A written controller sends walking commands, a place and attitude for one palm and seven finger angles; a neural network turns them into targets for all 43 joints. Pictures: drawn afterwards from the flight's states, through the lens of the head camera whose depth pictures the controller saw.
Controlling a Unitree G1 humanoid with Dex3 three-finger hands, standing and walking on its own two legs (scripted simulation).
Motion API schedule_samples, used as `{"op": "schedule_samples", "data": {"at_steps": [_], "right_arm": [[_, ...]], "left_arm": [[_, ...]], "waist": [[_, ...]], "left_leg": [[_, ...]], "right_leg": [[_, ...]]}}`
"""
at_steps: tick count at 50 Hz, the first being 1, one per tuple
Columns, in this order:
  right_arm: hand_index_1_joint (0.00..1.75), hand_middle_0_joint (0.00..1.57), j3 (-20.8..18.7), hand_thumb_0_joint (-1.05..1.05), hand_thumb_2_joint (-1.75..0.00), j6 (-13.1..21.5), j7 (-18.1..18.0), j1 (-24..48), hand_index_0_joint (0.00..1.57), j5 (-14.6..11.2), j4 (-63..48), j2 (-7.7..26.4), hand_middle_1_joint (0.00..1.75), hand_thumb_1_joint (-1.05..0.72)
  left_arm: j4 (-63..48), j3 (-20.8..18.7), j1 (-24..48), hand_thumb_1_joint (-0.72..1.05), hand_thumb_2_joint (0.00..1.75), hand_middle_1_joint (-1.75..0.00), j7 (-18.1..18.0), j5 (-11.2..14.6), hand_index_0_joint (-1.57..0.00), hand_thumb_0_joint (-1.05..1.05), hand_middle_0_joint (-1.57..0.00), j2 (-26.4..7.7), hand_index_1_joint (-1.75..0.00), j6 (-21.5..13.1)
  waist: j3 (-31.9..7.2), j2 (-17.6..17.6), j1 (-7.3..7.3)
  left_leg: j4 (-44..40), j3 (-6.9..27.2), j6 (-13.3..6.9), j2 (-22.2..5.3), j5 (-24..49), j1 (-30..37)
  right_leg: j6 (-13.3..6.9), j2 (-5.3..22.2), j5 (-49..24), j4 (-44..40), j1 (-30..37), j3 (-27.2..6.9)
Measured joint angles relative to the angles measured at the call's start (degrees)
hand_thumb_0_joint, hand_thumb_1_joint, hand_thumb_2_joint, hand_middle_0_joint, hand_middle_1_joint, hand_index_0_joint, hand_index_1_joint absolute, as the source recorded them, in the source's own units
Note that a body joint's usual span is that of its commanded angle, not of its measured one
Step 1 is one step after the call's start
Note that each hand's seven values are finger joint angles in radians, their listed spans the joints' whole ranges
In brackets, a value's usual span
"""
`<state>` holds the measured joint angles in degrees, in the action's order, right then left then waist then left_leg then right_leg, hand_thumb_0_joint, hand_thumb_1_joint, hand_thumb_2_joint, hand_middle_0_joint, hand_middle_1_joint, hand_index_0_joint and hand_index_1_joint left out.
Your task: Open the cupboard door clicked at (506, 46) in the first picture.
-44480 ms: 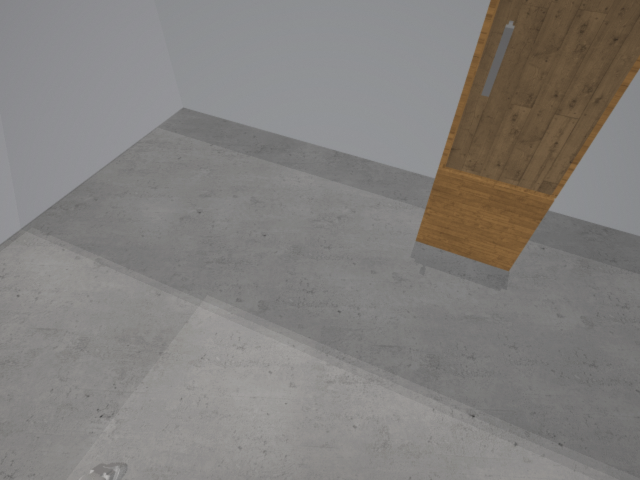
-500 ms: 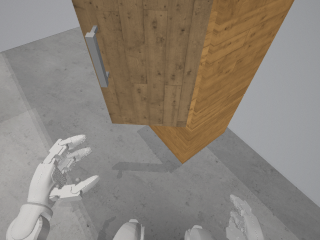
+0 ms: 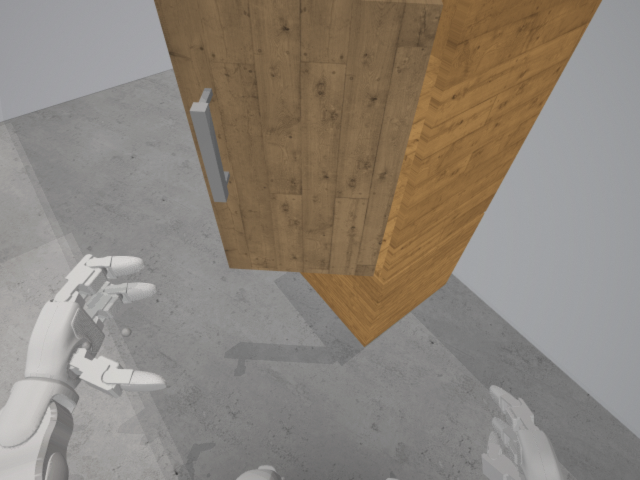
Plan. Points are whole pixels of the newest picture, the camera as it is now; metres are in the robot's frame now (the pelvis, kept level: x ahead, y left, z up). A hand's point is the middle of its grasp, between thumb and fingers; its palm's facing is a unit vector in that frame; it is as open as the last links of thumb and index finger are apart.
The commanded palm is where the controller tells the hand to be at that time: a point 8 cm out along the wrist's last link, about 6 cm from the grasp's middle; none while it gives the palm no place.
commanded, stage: raise the hand with hooked fingers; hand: left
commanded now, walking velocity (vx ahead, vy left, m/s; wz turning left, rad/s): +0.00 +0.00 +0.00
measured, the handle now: (214, 148) +0.56 +0.21 +0.08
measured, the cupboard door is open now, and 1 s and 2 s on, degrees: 50 50 50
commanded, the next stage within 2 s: move the hooked fingers beside the handle in 0.86 s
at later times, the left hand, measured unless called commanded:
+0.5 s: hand (101, 278) +0.31 +0.27 +0.10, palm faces +0.03 -1.00 +0.00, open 14.0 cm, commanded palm +0.27 +0.32 +0.10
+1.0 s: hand (102, 282) +0.30 +0.27 +0.10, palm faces +0.04 -1.00 -0.01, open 14.0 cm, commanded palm +0.27 +0.31 +0.10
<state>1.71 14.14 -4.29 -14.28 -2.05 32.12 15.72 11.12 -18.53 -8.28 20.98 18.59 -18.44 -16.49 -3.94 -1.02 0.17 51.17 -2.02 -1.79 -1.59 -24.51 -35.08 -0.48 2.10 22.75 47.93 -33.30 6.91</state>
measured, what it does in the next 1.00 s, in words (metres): stands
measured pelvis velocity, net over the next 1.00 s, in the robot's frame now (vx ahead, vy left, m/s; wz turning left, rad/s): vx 0.00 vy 0.00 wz -0.01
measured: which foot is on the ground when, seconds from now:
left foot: down 0.00-1.00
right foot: down 0.00-1.00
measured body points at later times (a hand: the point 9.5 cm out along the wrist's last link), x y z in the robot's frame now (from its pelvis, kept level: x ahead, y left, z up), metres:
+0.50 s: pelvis +0.01 +0.00 +0.01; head +0.05 +0.00 +0.46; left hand +0.30 +0.33 +0.10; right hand +0.15 -0.26 -0.07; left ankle +0.01 +0.10 -0.70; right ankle +0.01 -0.12 -0.70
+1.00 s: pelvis +0.00 +0.00 +0.02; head +0.04 +0.00 +0.46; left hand +0.29 +0.32 +0.10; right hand +0.16 -0.25 -0.07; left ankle +0.01 +0.10 -0.70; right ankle +0.01 -0.12 -0.70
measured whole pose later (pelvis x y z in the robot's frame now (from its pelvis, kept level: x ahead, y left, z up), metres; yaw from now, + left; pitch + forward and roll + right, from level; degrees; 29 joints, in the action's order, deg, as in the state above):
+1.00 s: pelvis +0.00 +0.00 +0.02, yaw -1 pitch +6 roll -1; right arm 3.2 11.4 -5.0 -15.7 -2.3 33.1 15.7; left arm 25.7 -25.2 5.0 28.1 19.8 -23.0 -12.6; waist -2.9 -1.7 0.4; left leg 44.2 -2.9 -1.6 -1.6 -21.6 -29.0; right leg -0.6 1.6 19.9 41.6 -28.0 6.0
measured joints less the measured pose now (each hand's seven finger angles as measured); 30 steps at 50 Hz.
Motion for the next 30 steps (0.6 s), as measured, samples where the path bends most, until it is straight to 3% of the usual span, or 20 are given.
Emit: {"op": "schedule_samples", "data": {"at_steps": [12, 22, 30], "right_arm": [[0.3, 0.2, 2.03, 0.01, -0.9, -1.46, -0.45, 0.03, 0.21, -0.03, 0.69, -0.93, 0.3, -0.9], [0.3, 0.2, 1.28, 0.01, -0.9, -2.32, -0.94, -1.77, 0.21, -0.35, 1.57, 0.55, 0.3, -0.9], [0.3, 0.2, 0.33, 0.01, -0.9, -2.74, -0.41, -2.74, 0.21, -0.26, 0.92, 1.21, 0.3, -0.9]], "left_arm": [[7.89, -4.28, 8.32, -0.48, 0.3, -1.19, 4.7, 1.04, -0.3, -0.01, -0.3, -3.07, -1.19, 3.86], [14.07, -7.24, 13.7, -0.5, 0.3, -1.19, 7.64, 1.82, -0.3, -0.02, -0.3, -5.77, -1.2, 4.87], [13.68, -7.02, 12.55, -0.5, 0.3, -1.2, 7.46, 1.29, -0.3, -0.02, -0.3, -4.88, -1.2, 4.62]], "waist": [[0.61, -0.58, 0.9], [1.08, -0.32, 0.12], [1.09, 0.09, -0.56]], "left_leg": [[-3.56, -0.1, 0.01, 0.15, 1.2, 3.44], [-5.83, -0.59, 0.09, -0.05, 2.12, 5.15], [-6.49, -1.25, 0.06, -0.19, 2.37, 5.35]], "right_leg": [[0.09, -0.15, -1.28, -3.65, 3.44, -0.07], [0.0, -0.51, -2.35, -5.83, 4.85, -0.54], [0.03, -0.68, -2.69, -6.18, 4.62, -1.22]]}}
